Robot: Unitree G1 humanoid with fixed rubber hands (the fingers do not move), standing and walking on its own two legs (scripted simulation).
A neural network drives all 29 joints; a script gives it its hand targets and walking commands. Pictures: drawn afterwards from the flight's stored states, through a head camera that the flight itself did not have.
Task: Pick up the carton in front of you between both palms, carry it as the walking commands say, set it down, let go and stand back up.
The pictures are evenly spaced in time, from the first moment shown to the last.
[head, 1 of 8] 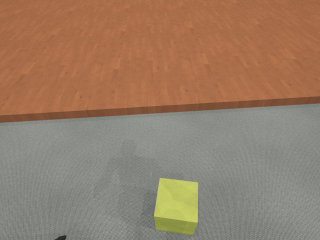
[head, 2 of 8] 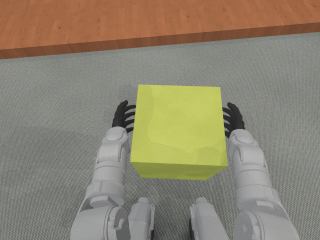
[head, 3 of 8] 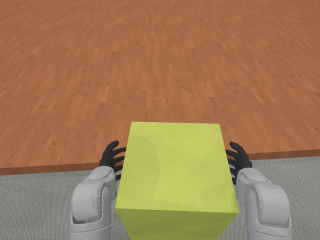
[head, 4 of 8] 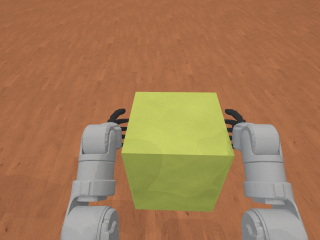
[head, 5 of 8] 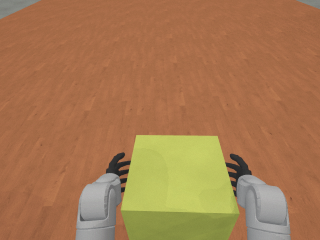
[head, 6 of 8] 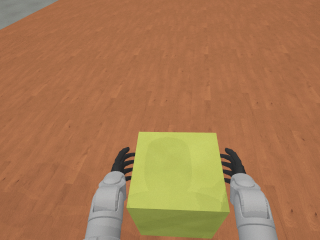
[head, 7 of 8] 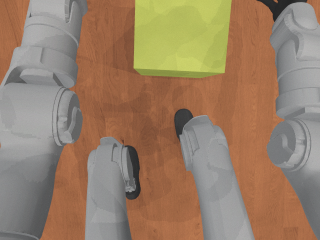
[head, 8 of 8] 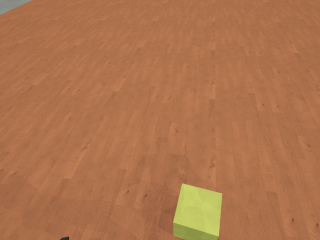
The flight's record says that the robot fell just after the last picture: no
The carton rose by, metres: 0.85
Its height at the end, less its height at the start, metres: +0.09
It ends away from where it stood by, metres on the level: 3.40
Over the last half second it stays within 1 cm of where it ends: yes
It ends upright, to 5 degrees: yes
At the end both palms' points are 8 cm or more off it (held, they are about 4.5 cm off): yes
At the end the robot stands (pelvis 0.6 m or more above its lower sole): yes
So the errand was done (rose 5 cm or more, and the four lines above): yes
